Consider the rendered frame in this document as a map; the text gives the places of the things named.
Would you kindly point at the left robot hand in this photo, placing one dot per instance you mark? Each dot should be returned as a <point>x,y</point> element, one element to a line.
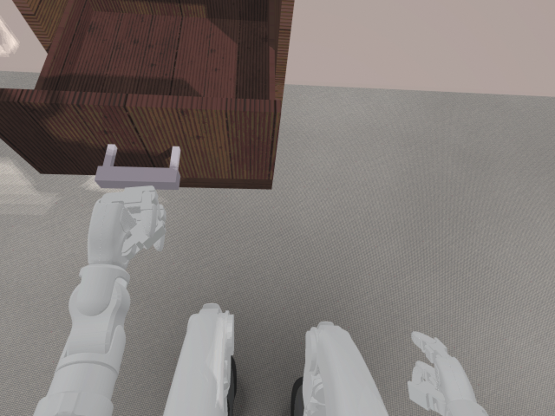
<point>135,211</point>

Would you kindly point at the robot thigh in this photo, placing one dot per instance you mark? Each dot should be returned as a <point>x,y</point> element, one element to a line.
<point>349,389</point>
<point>198,383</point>

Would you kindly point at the right robot thigh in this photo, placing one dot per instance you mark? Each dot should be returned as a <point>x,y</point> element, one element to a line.
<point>349,389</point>

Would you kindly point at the robot left forearm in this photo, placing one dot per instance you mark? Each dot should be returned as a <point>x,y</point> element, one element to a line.
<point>85,375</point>

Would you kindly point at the left robot thigh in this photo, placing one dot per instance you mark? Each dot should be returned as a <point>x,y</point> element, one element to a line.
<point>198,383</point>

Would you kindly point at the right robot hand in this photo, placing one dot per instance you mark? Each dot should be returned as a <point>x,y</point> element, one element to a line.
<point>446,382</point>

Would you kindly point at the drawer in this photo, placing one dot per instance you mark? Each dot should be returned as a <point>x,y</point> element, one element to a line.
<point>147,75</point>

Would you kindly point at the handle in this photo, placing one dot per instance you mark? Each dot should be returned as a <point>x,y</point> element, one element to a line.
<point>120,177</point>

